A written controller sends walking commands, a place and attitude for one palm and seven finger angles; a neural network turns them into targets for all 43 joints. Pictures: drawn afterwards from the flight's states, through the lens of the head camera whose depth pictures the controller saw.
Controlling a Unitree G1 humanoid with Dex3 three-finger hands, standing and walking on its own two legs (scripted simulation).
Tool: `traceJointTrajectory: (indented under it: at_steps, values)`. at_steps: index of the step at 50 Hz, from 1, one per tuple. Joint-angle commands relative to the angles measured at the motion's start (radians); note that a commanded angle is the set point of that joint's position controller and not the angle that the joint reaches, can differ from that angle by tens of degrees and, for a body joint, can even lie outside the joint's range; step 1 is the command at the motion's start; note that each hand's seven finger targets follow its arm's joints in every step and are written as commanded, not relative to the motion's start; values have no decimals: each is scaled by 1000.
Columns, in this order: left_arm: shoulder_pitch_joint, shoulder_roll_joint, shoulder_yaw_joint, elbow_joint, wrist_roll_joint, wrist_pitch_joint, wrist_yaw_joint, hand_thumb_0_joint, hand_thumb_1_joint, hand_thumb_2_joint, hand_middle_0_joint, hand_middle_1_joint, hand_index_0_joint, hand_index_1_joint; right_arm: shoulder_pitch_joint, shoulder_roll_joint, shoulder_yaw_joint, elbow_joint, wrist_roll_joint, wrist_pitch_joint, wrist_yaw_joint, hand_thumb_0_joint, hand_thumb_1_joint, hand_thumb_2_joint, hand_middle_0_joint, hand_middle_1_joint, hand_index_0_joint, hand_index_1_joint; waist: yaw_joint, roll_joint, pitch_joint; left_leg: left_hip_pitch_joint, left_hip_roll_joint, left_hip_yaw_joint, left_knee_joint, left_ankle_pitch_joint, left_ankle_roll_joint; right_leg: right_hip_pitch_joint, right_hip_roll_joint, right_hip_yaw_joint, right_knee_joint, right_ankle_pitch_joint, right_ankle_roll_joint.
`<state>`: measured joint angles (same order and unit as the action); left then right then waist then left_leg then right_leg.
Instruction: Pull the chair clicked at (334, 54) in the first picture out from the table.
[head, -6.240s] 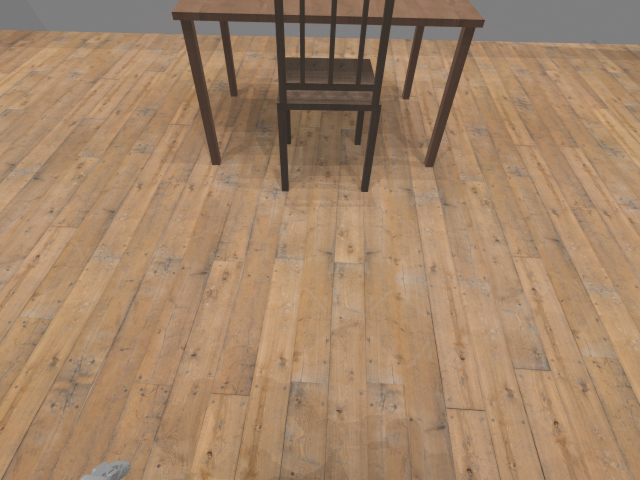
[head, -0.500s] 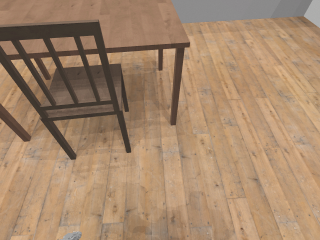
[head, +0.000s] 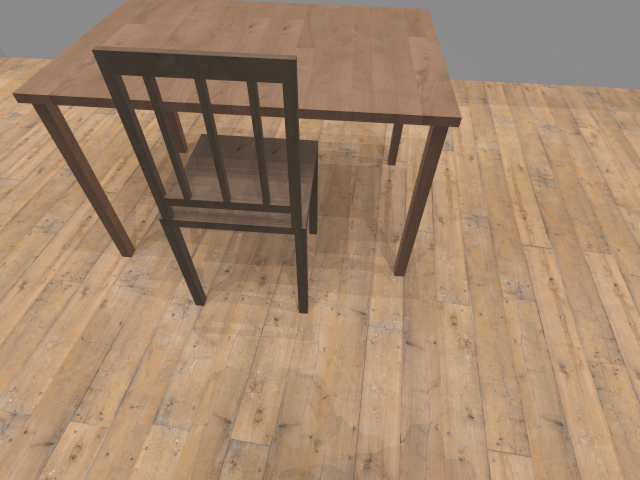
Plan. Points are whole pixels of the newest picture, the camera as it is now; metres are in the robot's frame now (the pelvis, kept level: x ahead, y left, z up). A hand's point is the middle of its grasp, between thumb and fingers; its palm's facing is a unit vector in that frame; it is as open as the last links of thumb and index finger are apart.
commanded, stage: take the last steps up to it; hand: left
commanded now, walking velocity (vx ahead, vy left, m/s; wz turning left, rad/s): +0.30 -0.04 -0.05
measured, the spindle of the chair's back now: (215, 146) +0.79 +0.34 -0.06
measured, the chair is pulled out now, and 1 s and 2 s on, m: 0.00 0.00 0.00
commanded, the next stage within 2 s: come to a stop and stand still in 0.88 s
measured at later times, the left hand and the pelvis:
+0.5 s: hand (217, 419) +0.23 +0.19 -0.18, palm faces -0.08 -0.98 -0.18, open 7.4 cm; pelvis +0.14 +0.02 -0.01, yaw -3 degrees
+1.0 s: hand (247, 380) +0.31 +0.17 -0.20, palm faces +0.05 -0.99 -0.14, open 7.3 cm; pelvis +0.31 -0.01 -0.02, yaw -2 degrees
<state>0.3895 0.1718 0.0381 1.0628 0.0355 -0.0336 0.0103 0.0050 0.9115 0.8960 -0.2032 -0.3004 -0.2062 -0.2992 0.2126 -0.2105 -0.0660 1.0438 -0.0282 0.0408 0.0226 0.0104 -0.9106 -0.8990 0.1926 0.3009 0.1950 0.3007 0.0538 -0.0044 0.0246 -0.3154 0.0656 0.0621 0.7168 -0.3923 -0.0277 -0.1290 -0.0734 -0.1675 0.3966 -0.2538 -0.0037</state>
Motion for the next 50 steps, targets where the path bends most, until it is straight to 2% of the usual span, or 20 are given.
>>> traceJointTrajectory:
  at_steps: [1, 2, 3, 4, 5, 7, 10, 18, 23, 25, 27, 28, 29, 30, 33, 37, 43, 47, 49, 50]
  values:
    - [-6, 153, 27, -5, -18, -4, 0, 0, 900, 900, -200, -300, -200, -300, 69, -27, 15, -31, 8, -65, -10, 0, -900, -900, 200, 300, 200, 300, -67, -108, 13, 221, -37, 83, -295, 133, 14, -137, -150, 169, -96, -152, -83]
    - [-9, 114, 18, -6, -24, -2, -4, 0, 900, 900, -200, -300, -200, -300, 140, -74, 4, -4, 10, -75, -22, 0, -900, -900, 200, 300, 200, 300, -98, 24, -22, 382, 25, 5, -350, 103, 27, -248, -105, 125, 27, -160, -45]
    - [-21, 62, 5, -25, -26, 0, -11, 0, 900, 900, -200, -300, -200, -300, 227, -164, -20, 17, 5, -78, -30, 0, -900, -900, 200, 300, 200, 300, -140, 272, -31, 467, 232, -287, -444, -84, 95, -429, -11, 35, 257, -231, 3]
    - [-91, 59, 2, -64, -17, 1, -11, 0, 900, 900, -200, -300, -200, -300, 301, -219, -30, 20, -1, -71, -36, 0, -900, -900, 200, 300, 200, 300, -173, 305, 23, 423, 372, -462, -565, -172, 177, -534, 23, 32, 459, -323, 11]
    - [-132, 78, 12, -74, -6, 5, -11, 0, 900, 900, -200, -300, -200, -300, 268, -209, -27, 15, -2, -65, -38, 0, -900, -900, 200, 300, 200, 300, -160, 200, 87, 323, 392, -460, -596, -239, 203, -547, -20, 96, 568, -296, -3]
    - [-114, 73, 17, -33, -2, 17, -21, 0, 900, 900, -200, -300, -200, -300, 162, -114, 0, -3, 2, -76, -45, 0, -900, -900, 200, 300, 200, 300, -107, 185, 177, 184, 300, -321, -616, -158, 167, -528, -55, 134, 665, -148, 2]
    - [-44, 45, 18, 3, -3, 21, -33, 0, 900, 900, -200, -300, -200, -300, 145, -63, 9, -7, 8, -100, -50, 0, -900, -900, 200, 300, 200, 300, -61, 103, 153, 185, 224, -165, -604, 99, 151, -495, -57, 129, 691, 3, 23]
    - [-208, 50, 18, -62, -11, 30, -34, 0, 900, 900, -200, -300, -200, -300, 256, -57, 10, 42, 8, -114, -59, 0, -900, -900, 200, 300, 200, 300, -83, 128, 134, 331, 226, -68, -541, 488, 179, -579, -60, 101, 532, 75, 42]
    - [-334, 41, 12, -105, -18, 17, -36, 0, 900, 900, -200, -300, -200, -300, 297, -70, 3, 70, -6, -105, -56, 0, -900, -900, 200, 300, 200, 300, -116, 141, 151, 324, 240, -41, -480, 575, 164, -461, -24, 52, 306, 42, 6]
    - [-283, 55, 17, -96, -19, 9, -35, 0, 900, 900, -200, -300, -200, -300, 274, -90, -1, 70, -6, -102, -56, 0, -900, -900, 200, 300, 200, 300, -80, 137, 107, 315, 246, -20, -398, 701, 153, -327, 7, 34, 230, 22, -19]
    - [-66, 97, 33, -23, -13, -11, -30, 0, 900, 900, -200, -300, -200, -300, 256, -94, -3, 73, 5, -101, -52, 0, -900, -900, 200, 300, 200, 300, 19, 72, -26, 252, 180, 36, -138, 768, 106, -8, 57, 8, 113, 116, -39]
    - [62, 173, 54, 11, -6, -25, -21, 0, 900, 900, -200, -300, -200, -300, 272, -65, 3, 66, 17, -103, -41, 0, -900, -900, 200, 300, 200, 300, 69, -68, -133, 45, 118, 71, 95, 560, 76, 256, -67, 160, 92, 107, -92]
    - [162, 272, 80, 29, -9, -29, -10, 0, 900, 900, -200, -300, -200, -300, 312, 1, 15, 41, 28, -106, -40, 0, -900, -900, 200, 300, 200, 300, 81, -295, -265, -180, -44, 87, 436, -144, 34, 441, -350, 571, -10, 206, -206]
    - [153, 287, 77, 28, -30, -23, -5, 0, 900, 900, -200, -300, -200, -300, 235, -27, 14, 16, 32, -100, -41, 0, -900, -900, 200, 300, 200, 300, 85, -203, -235, -232, -25, -42, 593, -208, 63, 363, -379, 615, -90, 194, -242]
    - [-103, 164, 45, -33, -27, -23, 6, 0, 900, 900, -200, -300, -200, -300, 155, 0, 5, 14, 16, -87, -32, 0, -900, -900, 200, 300, 200, 300, -18, -50, -24, -241, 80, -79, 600, 6, 59, 15, -291, 404, -158, 22, -193]
    - [-151, 88, 15, -33, -15, -39, 10, 0, 900, 900, -200, -300, -200, -300, 209, 43, 16, 30, 4, -55, -27, 0, -900, -900, 200, 300, 200, 300, -94, -93, 9, -127, 79, -30, 375, 43, 25, -155, -216, 186, -184, 231, -161]
    - [-105, 121, 24, -9, -12, -34, 4, 0, 900, 900, -200, -300, -200, -300, 86, 48, 18, -21, 6, -69, -11, 0, -900, -900, 200, 300, 200, 300, -63, -91, 16, -45, 40, 28, 24, 111, 13, -127, -191, 178, -161, 151, -171]
    - [-97, 105, 22, -2, -24, -15, 0, 0, 900, 900, -200, -300, -200, -300, 153, -16, 11, 8, 2, -92, -18, 0, -900, -900, 200, 300, 200, 300, -100, 13, -15, 221, 16, 34, -233, 224, 10, -196, -107, 121, 29, -2, -100]
    - [-85, 38, 8, -36, -29, -10, -7, 0, 900, 900, -200, -300, -200, -300, 272, -170, -18, 15, -7, -93, -32, 0, -900, -900, 200, 300, 200, 300, -136, 381, -36, 333, 357, -425, -469, 275, 171, -410, 65, 6, 468, -332, -5]
    - [-111, 59, 10, -41, -21, -5, -2, 0, 900, 900, -200, -300, -200, -300, 221, -159, -9, 5, -6, -78, -40, 0, -900, -900, 200, 300, 200, 300, -117, 246, 11, 238, 378, -416, -484, 299, 221, -403, 29, 99, 561, -355, -12]
